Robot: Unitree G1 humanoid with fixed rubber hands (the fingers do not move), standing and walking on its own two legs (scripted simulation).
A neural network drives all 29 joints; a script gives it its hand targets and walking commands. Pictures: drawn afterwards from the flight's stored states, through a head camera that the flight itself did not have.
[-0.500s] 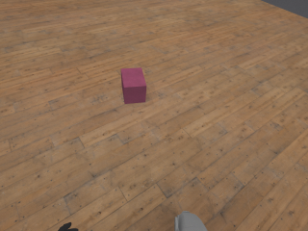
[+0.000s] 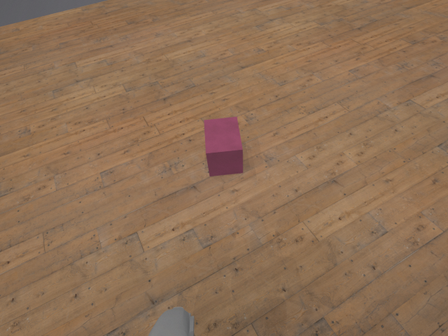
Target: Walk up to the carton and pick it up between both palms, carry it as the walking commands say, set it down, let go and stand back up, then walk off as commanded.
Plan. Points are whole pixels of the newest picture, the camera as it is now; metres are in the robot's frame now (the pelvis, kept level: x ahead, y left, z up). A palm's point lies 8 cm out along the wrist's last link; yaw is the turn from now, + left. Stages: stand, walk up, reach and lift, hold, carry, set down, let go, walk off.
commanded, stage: walk up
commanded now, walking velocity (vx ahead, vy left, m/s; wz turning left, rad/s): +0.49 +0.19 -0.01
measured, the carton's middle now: (223, 146) +1.18 +0.12 -0.69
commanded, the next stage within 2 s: none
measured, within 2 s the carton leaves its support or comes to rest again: neither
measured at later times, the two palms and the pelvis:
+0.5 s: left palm (82, 248) +0.31 +0.38 -0.14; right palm (305, 304) +0.21 -0.13 -0.13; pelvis +0.24 +0.13 +0.00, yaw -1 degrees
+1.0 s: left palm (152, 150) +0.64 +0.28 -0.15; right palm (306, 226) +0.40 -0.16 -0.16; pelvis +0.51 +0.05 -0.03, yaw +1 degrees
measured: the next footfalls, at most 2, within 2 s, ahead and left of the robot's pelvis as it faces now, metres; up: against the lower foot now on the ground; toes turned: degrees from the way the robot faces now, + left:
left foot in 0.30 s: +0.29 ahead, +0.21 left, +0.00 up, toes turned +7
right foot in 0.94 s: +0.62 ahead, -0.05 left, +0.00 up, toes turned -9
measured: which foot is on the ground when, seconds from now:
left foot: up 0.00-0.28, down 0.30-0.94, up 0.96-1.00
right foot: down 0.00-0.30, up 0.32-0.92, down 0.94-1.00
